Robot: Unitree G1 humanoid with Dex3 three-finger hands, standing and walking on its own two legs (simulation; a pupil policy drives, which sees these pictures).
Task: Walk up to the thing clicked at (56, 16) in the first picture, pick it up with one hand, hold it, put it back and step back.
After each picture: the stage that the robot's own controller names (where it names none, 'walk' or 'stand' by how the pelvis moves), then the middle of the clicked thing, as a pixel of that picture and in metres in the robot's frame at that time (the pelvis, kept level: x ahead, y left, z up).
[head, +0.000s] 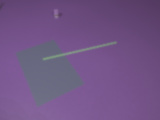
stand; (56, 13) +2.06 +0.36 -0.72
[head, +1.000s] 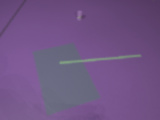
walk; (79, 15) +1.93 +0.10 -0.70
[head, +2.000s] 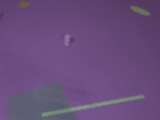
walk; (67, 40) +1.36 +0.12 -0.70
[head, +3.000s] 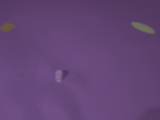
walk; (59, 76) +0.86 +0.17 -0.71
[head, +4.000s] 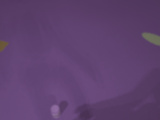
walk; (55, 111) +0.50 +0.20 -0.70
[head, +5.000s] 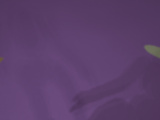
stand; out of the picture +0.32 +0.17 -0.70
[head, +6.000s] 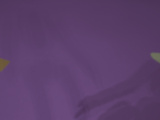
stand; out of the picture +0.30 +0.17 -0.71
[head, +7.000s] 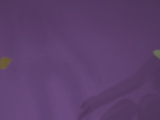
stand; out of the picture +0.30 +0.17 -0.72
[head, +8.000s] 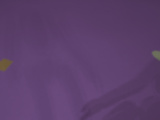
stand; out of the picture +0.32 +0.18 -0.72
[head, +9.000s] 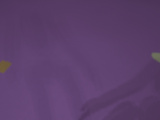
stand; out of the picture +0.30 +0.18 -0.73
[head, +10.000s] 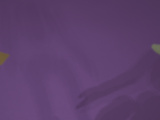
go down; out of the picture +0.31 +0.17 -0.72
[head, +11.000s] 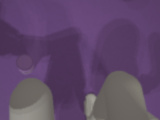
go down; (25, 65) +0.41 +0.17 -0.30
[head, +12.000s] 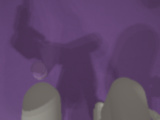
close in; (39, 71) +0.41 +0.16 -0.32
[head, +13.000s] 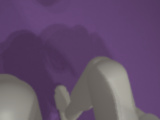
close in; out of the picture +0.42 +0.20 -0.23
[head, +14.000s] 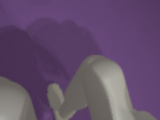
close; out of the picture +0.41 +0.22 -0.22
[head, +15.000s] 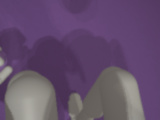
lift; out of the picture +0.36 +0.23 -0.17
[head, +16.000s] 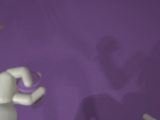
lift; (31, 90) +0.31 +0.17 +0.00
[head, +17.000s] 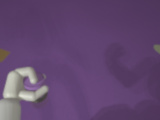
hold; (36, 90) +0.33 +0.17 +0.01
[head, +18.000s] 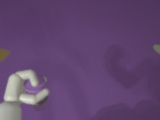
hold; (37, 93) +0.32 +0.17 +0.00
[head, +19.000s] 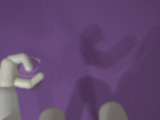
crouch; (32, 75) +0.38 +0.17 -0.07
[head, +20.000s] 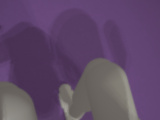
lower; out of the picture +0.44 +0.22 -0.21
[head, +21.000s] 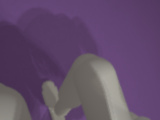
lower; out of the picture +0.44 +0.25 -0.24
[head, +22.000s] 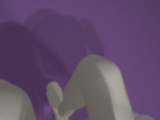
lower; out of the picture +0.43 +0.24 -0.23
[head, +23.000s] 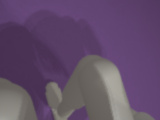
lower; out of the picture +0.43 +0.24 -0.24
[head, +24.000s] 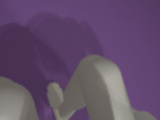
rest; out of the picture +0.42 +0.23 -0.23
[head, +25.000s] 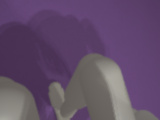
withdraw; out of the picture +0.41 +0.21 -0.23
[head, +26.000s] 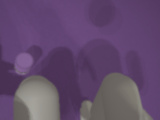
stand; (23, 64) +0.42 +0.18 -0.27
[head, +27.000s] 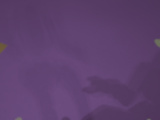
stand; out of the picture +0.34 +0.15 -0.64
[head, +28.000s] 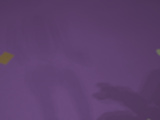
stand; out of the picture +0.34 +0.16 -0.67
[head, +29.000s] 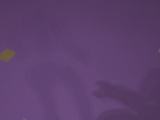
stand; out of the picture +0.34 +0.15 -0.67
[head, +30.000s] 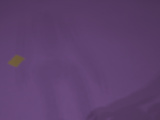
walk; out of the picture +0.35 +0.16 -0.72
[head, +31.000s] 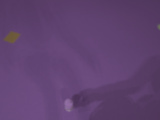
walk; (68, 105) +0.48 +0.12 -0.70
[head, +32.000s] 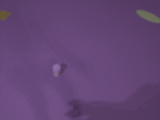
walk; (56, 70) +0.79 +0.17 -0.70
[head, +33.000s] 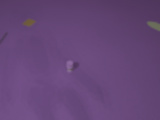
stand; (69, 66) +1.01 +0.14 -0.70
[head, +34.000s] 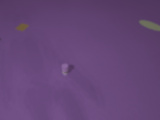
stand; (65, 69) +1.00 +0.18 -0.73
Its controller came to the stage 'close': yes
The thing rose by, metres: 0.72
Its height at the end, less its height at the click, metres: +0.00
